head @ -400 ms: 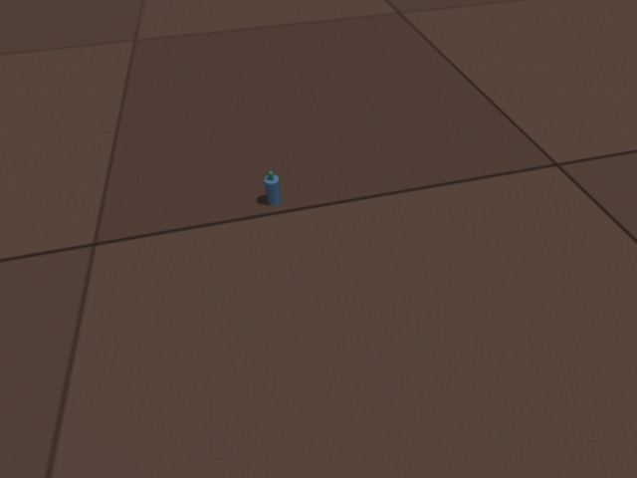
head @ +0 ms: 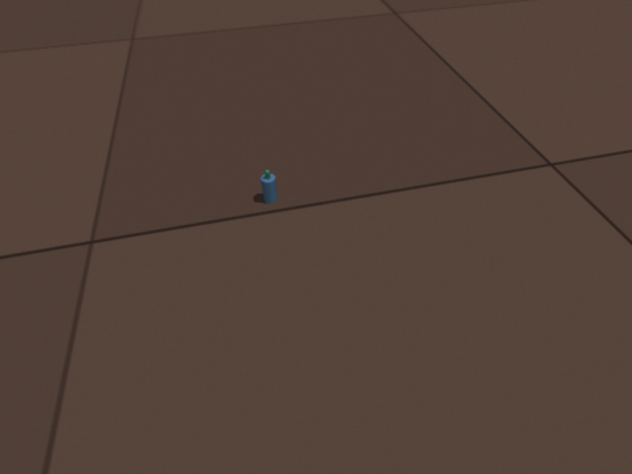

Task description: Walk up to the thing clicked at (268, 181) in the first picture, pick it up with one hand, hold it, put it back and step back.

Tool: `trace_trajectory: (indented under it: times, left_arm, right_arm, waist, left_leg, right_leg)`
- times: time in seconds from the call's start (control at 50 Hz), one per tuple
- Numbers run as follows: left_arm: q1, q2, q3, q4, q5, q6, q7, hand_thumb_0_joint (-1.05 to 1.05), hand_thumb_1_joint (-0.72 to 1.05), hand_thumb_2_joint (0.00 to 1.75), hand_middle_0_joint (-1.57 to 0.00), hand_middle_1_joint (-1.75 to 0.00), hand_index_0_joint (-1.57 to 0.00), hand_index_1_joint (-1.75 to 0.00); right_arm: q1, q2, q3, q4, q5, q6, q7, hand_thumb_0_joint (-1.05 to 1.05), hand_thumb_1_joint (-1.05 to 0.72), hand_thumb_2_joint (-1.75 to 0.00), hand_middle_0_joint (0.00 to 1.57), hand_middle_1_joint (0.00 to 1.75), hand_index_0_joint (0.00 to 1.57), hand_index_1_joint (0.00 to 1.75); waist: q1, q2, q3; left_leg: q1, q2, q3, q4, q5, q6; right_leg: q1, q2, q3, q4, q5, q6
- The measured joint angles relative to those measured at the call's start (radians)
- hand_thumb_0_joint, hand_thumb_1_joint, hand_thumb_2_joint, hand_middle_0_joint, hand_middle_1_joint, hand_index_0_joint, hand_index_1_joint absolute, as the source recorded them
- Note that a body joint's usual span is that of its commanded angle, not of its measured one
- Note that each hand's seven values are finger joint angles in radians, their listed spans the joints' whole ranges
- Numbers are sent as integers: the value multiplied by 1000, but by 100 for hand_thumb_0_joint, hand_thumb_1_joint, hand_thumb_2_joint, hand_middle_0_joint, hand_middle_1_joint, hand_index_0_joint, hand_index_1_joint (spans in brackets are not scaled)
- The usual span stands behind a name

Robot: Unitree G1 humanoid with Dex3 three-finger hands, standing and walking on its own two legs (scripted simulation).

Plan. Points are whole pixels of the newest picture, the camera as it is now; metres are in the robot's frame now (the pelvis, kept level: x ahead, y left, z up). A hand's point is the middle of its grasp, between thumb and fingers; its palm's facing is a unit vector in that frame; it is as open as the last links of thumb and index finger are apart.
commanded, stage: stand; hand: left
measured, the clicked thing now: (269, 185) +1.43 +0.28 -0.70
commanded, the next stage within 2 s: walk up in 0.72 s
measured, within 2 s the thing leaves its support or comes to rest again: neither
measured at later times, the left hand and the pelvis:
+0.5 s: hand out of the picture +0.08 +0.25 -0.15, palm faces -0.02 -0.94 -0.34, open 7.4 cm; pelvis +0.00 +0.00 +0.00, yaw +0 degrees
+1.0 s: hand out of the picture +0.07 +0.29 -0.15, palm faces +0.07 -0.92 -0.39, open 7.4 cm; pelvis +0.05 +0.00 -0.01, yaw +3 degrees
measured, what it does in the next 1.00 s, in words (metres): shifts its weight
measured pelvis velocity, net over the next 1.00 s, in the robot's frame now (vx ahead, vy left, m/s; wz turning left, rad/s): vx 0.05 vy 0.00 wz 0.05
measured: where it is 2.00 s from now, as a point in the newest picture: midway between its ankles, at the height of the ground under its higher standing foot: (316, 392)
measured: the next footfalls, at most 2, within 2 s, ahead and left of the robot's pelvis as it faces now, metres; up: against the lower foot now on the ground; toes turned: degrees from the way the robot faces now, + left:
left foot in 1.16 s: +0.27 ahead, +0.19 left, +0.00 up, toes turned +7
right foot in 1.60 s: +0.45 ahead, -0.09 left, +0.00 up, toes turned -4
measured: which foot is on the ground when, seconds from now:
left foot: down 0.00-0.90, up 0.92-1.00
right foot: down 0.00-1.00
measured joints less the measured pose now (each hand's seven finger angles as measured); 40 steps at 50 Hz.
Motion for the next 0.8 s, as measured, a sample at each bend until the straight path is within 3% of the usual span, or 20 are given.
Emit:
trace_trajectory:
  times: [0.72, 0.8]
  left_arm:
    - [8, 5, -1, -6, 1, 4, 0, 0, 90, 90, -20, -30, -20, -30]
    - [49, 20, 38, -40, 24, -8, -41, 0, 90, 90, -20, -30, -20, -30]
  right_arm:
    - [4, -4, 2, -1, -1, -1, 0, 1, -91, -90, 20, 30, 20, 30]
    - [55, -14, -37, -40, -16, -11, 38, 1, -91, -90, 20, 30, 20, 30]
  waist:
    - [3, 3, -4]
    - [3, -2, -40]
  left_leg:
    - [11, -6, -1, -12, 3, 4]
    - [-40, -14, -9, 106, -186, 53]
  right_leg:
    - [10, -6, -2, -8, 0, 4]
    - [-47, -9, -7, 134, -227, -31]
